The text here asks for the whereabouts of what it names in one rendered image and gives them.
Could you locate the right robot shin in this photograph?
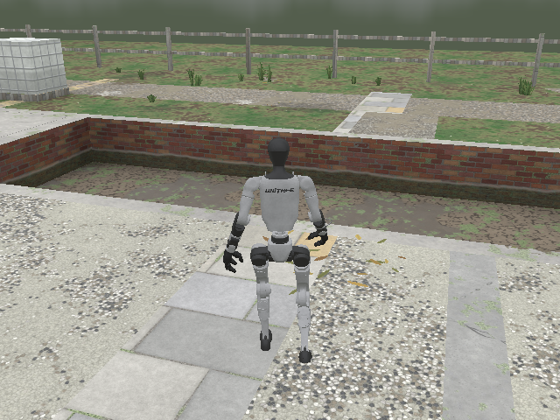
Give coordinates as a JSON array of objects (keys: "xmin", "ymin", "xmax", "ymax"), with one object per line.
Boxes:
[{"xmin": 297, "ymin": 291, "xmax": 311, "ymax": 352}]

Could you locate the robot right forearm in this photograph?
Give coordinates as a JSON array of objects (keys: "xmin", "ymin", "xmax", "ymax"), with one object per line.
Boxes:
[{"xmin": 313, "ymin": 209, "xmax": 327, "ymax": 235}]

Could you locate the robot right upper arm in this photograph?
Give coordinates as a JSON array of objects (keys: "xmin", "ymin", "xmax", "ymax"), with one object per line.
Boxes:
[{"xmin": 297, "ymin": 175, "xmax": 322, "ymax": 222}]

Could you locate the right robot hand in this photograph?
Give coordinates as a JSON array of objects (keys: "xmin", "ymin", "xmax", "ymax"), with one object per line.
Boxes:
[{"xmin": 308, "ymin": 231, "xmax": 328, "ymax": 247}]

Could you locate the robot left forearm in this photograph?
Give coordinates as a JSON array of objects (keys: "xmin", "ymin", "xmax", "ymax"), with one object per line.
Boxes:
[{"xmin": 226, "ymin": 212, "xmax": 245, "ymax": 253}]

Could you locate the left robot hand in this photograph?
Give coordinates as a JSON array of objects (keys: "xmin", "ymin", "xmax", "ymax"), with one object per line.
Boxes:
[{"xmin": 223, "ymin": 250, "xmax": 243, "ymax": 273}]

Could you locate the left robot thigh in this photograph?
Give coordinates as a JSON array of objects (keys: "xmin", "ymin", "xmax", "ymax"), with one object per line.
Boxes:
[{"xmin": 250, "ymin": 243, "xmax": 271, "ymax": 298}]

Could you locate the robot left upper arm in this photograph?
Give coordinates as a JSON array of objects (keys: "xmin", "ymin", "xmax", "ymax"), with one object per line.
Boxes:
[{"xmin": 236, "ymin": 176, "xmax": 261, "ymax": 226}]

